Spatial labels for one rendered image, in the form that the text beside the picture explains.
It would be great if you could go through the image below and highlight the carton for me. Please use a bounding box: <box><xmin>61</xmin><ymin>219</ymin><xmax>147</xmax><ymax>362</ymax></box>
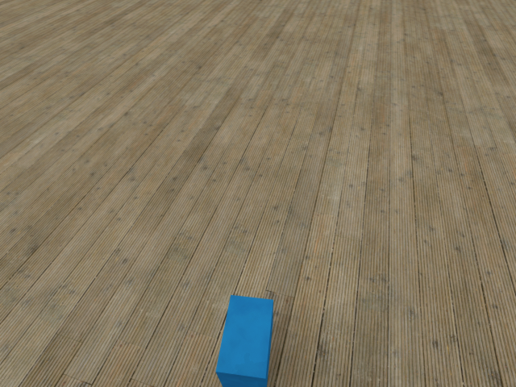
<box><xmin>216</xmin><ymin>295</ymin><xmax>273</xmax><ymax>387</ymax></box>

